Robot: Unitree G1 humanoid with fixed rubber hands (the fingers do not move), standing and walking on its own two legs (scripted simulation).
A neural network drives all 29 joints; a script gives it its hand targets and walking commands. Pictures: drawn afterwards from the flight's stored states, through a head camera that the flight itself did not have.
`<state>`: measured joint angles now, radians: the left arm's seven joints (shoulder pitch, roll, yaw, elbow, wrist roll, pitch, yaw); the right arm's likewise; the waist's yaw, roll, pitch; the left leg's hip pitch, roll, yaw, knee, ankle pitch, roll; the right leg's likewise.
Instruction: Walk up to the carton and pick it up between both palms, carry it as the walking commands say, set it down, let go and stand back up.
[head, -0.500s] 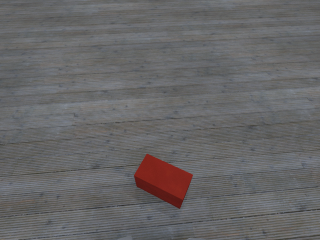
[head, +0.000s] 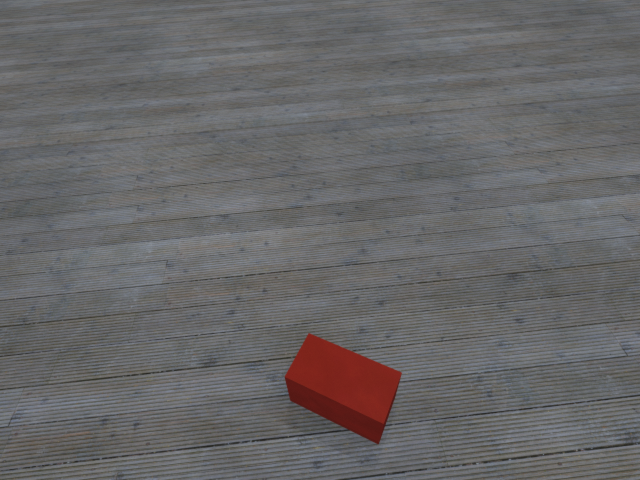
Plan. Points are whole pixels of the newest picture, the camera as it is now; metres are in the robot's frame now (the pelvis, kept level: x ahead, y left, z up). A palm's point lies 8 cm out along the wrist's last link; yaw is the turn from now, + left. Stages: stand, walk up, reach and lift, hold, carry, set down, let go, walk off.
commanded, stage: walk up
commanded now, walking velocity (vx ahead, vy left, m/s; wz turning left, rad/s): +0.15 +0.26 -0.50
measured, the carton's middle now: (342, 387) +0.51 -0.03 -0.68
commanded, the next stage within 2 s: none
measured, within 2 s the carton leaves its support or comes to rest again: neither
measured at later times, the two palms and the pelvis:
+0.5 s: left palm (132, 462) +0.20 +0.30 -0.15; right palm out of the picture -0.03 -0.14 -0.16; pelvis +0.05 +0.07 -0.02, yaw -17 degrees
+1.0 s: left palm (136, 410) +0.28 +0.33 -0.19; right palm (427, 428) +0.24 -0.14 -0.15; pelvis +0.22 +0.10 -0.03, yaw -22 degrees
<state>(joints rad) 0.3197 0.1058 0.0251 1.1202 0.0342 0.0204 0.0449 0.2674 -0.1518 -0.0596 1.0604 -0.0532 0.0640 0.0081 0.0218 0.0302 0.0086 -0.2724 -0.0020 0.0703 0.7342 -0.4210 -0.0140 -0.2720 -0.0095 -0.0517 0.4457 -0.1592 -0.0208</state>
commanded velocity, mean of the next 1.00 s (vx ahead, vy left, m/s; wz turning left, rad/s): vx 0.11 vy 0.16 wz -0.29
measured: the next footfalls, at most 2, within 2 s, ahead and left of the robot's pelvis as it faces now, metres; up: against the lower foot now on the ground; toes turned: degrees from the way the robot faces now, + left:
left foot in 0.18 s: +0.02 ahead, +0.17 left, +0.00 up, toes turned -1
right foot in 0.52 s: +0.05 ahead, -0.02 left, +0.00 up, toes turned -26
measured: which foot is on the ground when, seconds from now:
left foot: up 0.00-0.16, down 0.18-0.54, up 0.56-0.86, down 0.88-1.00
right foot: down 0.00-0.20, up 0.22-0.50, down 0.52-0.88, up 0.90-1.00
